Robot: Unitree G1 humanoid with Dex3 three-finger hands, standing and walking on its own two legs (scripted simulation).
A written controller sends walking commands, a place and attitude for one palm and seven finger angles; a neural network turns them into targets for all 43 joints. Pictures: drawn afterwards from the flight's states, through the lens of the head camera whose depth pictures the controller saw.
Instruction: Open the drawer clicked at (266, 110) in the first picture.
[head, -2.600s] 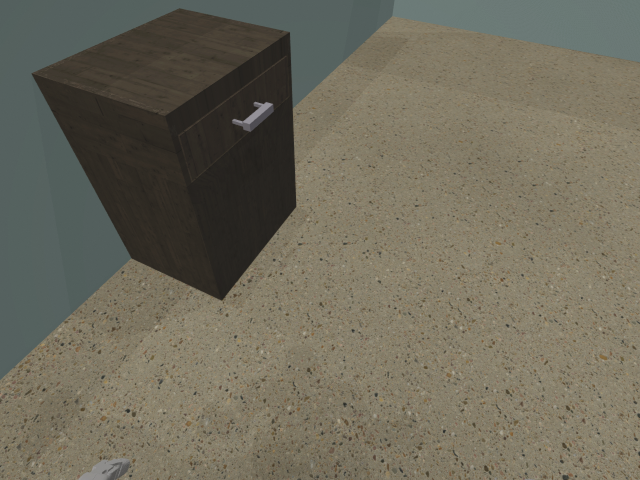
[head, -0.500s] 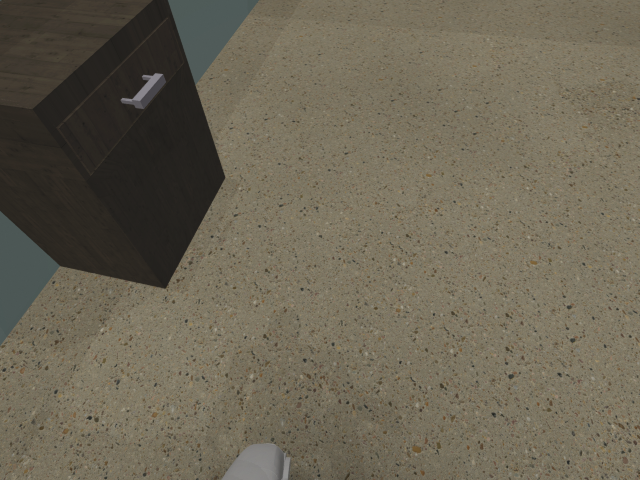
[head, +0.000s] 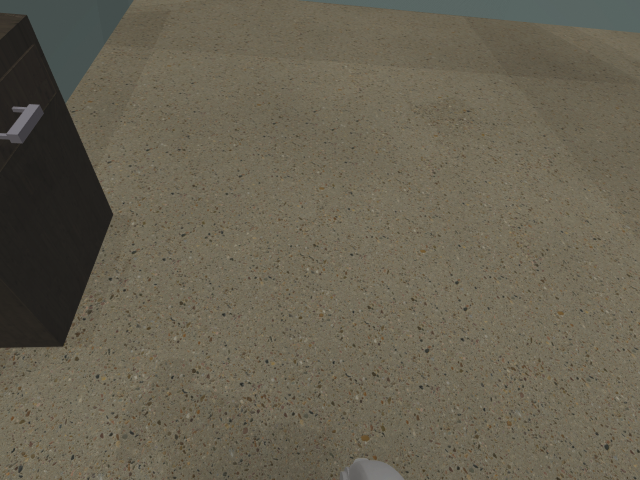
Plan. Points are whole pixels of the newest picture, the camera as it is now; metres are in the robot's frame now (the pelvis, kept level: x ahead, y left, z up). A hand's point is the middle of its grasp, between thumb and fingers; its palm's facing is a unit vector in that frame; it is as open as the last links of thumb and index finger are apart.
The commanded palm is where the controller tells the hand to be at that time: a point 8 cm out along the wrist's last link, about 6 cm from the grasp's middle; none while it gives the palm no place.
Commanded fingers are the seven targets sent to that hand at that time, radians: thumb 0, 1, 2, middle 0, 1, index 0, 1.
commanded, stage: walk around to get in front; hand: left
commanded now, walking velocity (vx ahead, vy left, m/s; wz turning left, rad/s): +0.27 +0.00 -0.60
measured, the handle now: (16, 122) +0.83 +0.81 -0.14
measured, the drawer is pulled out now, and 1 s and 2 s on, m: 0.00 0.00 0.00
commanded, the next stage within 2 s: walk to a spot facing it in 1.70 s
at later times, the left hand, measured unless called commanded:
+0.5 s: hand (264, 441) +0.20 +0.09 -0.16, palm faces -0.30 -0.93 -0.22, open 7.4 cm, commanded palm none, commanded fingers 0.00 0.90 0.90 -0.20 -0.30 -0.20 -0.30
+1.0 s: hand (276, 334) +0.38 +0.10 -0.19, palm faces -0.39 -0.91 -0.15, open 7.4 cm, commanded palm none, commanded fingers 0.00 0.90 0.90 -0.20 -0.30 -0.20 -0.30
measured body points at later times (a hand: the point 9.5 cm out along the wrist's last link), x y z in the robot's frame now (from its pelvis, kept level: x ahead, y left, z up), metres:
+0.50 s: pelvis +0.06 -0.07 -0.01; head +0.07 -0.08 +0.44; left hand +0.22 +0.14 -0.14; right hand -0.05 -0.32 -0.16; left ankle +0.06 +0.07 -0.67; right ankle -0.01 -0.16 -0.74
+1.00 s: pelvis +0.29 -0.06 +0.00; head +0.32 -0.04 +0.45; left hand +0.41 +0.15 -0.17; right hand +0.22 -0.30 -0.13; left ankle +0.34 -0.04 -0.74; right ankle +0.18 -0.19 -0.63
